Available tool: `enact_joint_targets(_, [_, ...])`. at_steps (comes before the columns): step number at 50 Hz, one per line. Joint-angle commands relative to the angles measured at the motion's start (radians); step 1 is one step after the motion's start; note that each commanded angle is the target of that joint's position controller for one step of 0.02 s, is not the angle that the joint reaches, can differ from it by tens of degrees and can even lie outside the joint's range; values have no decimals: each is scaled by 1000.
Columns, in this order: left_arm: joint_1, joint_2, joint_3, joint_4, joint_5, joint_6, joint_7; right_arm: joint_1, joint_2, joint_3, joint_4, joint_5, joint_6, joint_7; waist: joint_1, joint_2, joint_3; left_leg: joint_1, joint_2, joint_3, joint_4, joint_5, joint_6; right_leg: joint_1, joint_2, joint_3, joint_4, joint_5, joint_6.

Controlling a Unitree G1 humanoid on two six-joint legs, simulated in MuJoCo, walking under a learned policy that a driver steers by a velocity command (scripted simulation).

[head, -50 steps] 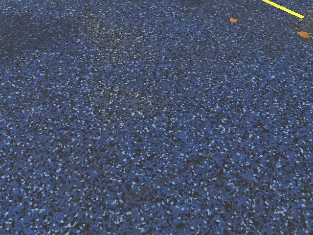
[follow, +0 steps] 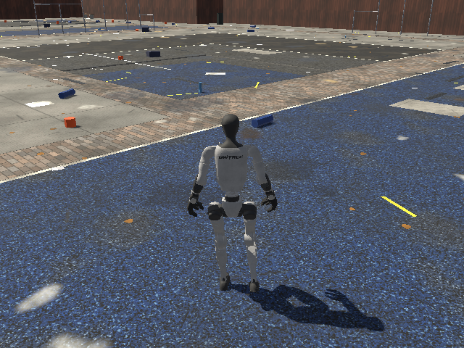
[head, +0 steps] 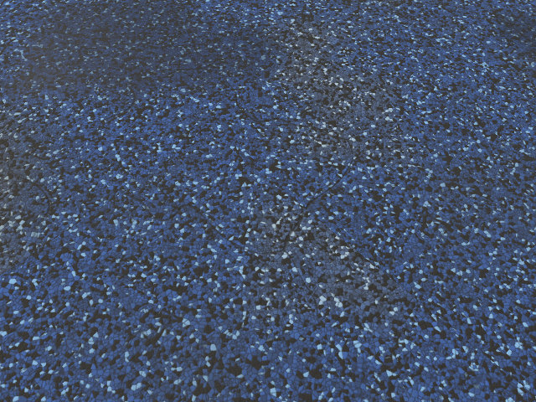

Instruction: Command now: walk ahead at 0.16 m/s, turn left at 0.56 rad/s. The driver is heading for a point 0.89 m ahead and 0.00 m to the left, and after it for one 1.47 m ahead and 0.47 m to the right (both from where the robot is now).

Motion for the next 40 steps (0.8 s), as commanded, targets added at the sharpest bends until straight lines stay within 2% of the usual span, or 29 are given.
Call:
enact_joint_targets(1, [89, 100, 30, -53, 11, 20, 14, 13, -142, -38, -74, -12, -6, -13, 39, 38, -206, 180, 276, -301, -162, 551, 211, -62, -32, 38, -86, 52, 14])
enact_joint_targets(4, [66, 83, 24, -69, 17, 34, 24, 23, -172, -48, -79, -3, 5, -31, 37, 64, -237, 164, 248, -277, -145, 558, 190, -64, -7, 36, -233, 132, 44])
enact_joint_targets(7, [6, 86, 23, -90, 12, 45, 23, 18, -174, -47, -90, 8, 32, -50, 17, 92, -248, 160, 219, -304, -141, 330, 145, -59, 10, 52, -348, 231, 58])
enact_joint_targets(9, [-41, 88, 22, -108, 7, 48, 20, 16, -171, -45, -95, 6, 46, -58, 1, 116, -224, 151, 205, -343, -145, 161, 124, -55, 24, 64, -421, 254, 59])
enact_joint_targets(11, [-71, 91, 22, -122, 5, 42, 16, 20, -169, -44, -97, 3, 54, -61, -11, 140, -202, 160, 202, -388, -134, 87, 117, -46, 39, 76, -490, 242, 56])
enact_joint_targets(14, [-60, 104, 26, -126, 2, 24, 5, 21, -159, -39, -104, 2, 61, -59, -9, 166, -210, 220, 215, -445, -68, 194, 110, 0, 54, 78, -594, 196, 39])
enact_joint_targets(16, [-2, 103, 28, -111, 1, 10, -7, 2, -138, -27, -114, 9, 66, -62, 24, 171, -222, 233, 195, -451, -4, 254, 76, 116, 48, 55, -778, 303, 8])
enact_joint_targets(17, [18, 117, 32, -107, 9, 4, -10, 19, -117, -18, -113, 10, 68, -65, 31, 149, -217, 194, 159, -433, 35, 180, 34, 216, 1, 75, -884, 455, -21])
enact_joint_targets(18, [13, 179, 41, -122, 28, 7, -7, 74, -69, -2, -114, -9, 66, -64, -8, -21, -248, 108, 72, -328, 195, -81, -20, 334, -188, 245, -897, 666, -94])
enact_joint_targets(19, [7, 225, 52, -110, 53, 22, -4, 120, -79, -7, -130, -2, 59, -62, -53, -269, -209, -86, -79, -190, 342, -515, -83, 389, -340, 446, -894, 911, -284])
enact_joint_targets(20, [25, 164, 40, -119, 42, 22, -5, 106, -165, -26, -118, -15, 49, -61, -8, -227, -226, -135, -27, -190, 548, -575, -128, 379, -392, 519, -905, 881, -367])
enact_joint_targets(21, [19, 140, 34, -126, 30, 22, -4, 84, -199, -42, -103, -2, 51, -61, 6, -145, -212, -145, -14, -195, 646, -518, -143, 370, -336, 427, -886, 839, -339])
enact_joint_targets(22, [-4, 128, 30, -127, 19, 26, -4, 81, -176, -41, -84, 2, 62, -66, -4, -97, -196, -148, -5, -191, 678, -468, -161, 360, -273, 343, -870, 793, -290])
enact_joint_targets(23, [-20, 115, 25, -126, 5, 30, -3, 74, -157, -36, -82, -1, 73, -68, -3, -99, -177, -154, 3, -192, 679, -431, -175, 350, -247, 301, -870, 762, -267])
enact_joint_targets(26, [-39, 96, 15, -113, 9, 48, -3, 59, -69, -6, -83, 5, 78, -60, -13, -148, -174, -44, 31, -100, 471, -368, -196, 314, -159, 175, -881, 737, -232])
enact_joint_targets(28, [-20, 107, 18, -101, 9, 58, -2, 23, -40, 10, -87, 2, 73, -53, 17, -191, -189, 52, 60, -52, 283, -345, -197, 318, -150, 156, -877, 742, -235])
enact_joint_targets(30, [14, 131, 23, -87, 4, 65, -4, 18, -60, 6, -79, 9, 71, -49, 35, -208, -195, 115, 66, -34, 135, -274, -187, 337, -168, 182, -867, 715, -248])
enact_joint_targets(32, [12, 125, 17, -76, -9, 65, -6, 63, -65, 2, -47, 5, 69, -45, 3, -182, -177, 236, 57, -10, -114, -78, -149, 290, -150, 173, -851, 621, -217])
enact_joint_targets(33, [49, 113, 12, -63, -10, 57, -9, 57, -89, -1, -48, -5, 69, -47, 12, -150, -174, 315, 84, -52, -161, 5, -120, 236, -137, 171, -856, 534, -170])
enact_joint_targets(34, [62, 93, 2, -62, 11, 44, -16, 66, -140, -8, -56, -17, 70, -54, 26, -52, -199, 404, 185, -152, -129, 157, -82, 164, -101, 128, -807, 418, -110])
enact_joint_targets(35, [91, 41, -10, -63, 23, 31, -23, 37, -167, -13, -42, -25, 72, -53, 80, 136, -203, 333, 242, -199, -93, 138, -13, 173, -10, 24, -802, 255, -49])
enact_joint_targets(36, [38, 58, -11, -57, 33, 30, -21, 9, -89, 5, -49, -28, 65, -41, 45, 124, -182, 233, 232, -204, -120, -25, 7, 247, -9, 13, -805, 248, -8])
enact_joint_targets(37, [4, 76, -5, -52, 28, 32, -20, 4, -60, 14, -42, -34, 56, -35, 33, 102, -143, 201, 198, -186, -130, -109, -17, 256, -4, 11, -804, 285, 4])
enact_joint_targets(38, [-2, 76, -4, -43, 23, 36, -14, 13, -73, 12, -31, -35, 48, -35, 27, 98, -121, 180, 175, -170, -131, -127, -39, 262, -3, 7, -794, 307, 4])
enact_joint_targets(40, [20, 69, -4, -28, 15, 47, -4, 54, -91, 10, -6, -23, 36, -40, 17, 136, -91, 161, 169, -184, -168, -339, -37, 231, 30, -31, -750, 203, -3])
Velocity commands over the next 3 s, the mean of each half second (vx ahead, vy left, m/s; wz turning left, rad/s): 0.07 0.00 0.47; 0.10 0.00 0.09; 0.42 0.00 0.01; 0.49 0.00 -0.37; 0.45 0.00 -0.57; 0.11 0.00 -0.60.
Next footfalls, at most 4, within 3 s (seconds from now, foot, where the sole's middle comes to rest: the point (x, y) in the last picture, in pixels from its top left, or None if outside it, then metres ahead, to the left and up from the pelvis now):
0.34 right None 0.21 -0.15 -0.77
0.66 left None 0.10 0.10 -0.77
1.06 right None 0.25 -0.12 -0.77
1.54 left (196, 346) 0.54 0.19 -0.77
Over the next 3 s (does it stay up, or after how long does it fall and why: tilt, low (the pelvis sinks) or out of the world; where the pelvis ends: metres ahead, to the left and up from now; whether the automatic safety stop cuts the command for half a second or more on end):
stays up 1.02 0.04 0.00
